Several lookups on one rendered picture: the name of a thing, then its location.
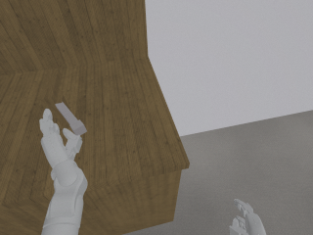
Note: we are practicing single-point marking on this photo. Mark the left robot forearm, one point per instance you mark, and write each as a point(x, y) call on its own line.
point(65, 209)

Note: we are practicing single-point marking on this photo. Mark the left robot hand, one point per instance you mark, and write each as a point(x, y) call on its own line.
point(52, 142)

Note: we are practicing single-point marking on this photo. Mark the tap lever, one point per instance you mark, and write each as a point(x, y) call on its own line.
point(75, 124)

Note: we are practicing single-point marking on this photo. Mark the right robot hand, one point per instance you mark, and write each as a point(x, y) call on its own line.
point(251, 225)

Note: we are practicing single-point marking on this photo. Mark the counter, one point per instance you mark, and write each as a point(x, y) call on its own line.
point(92, 55)

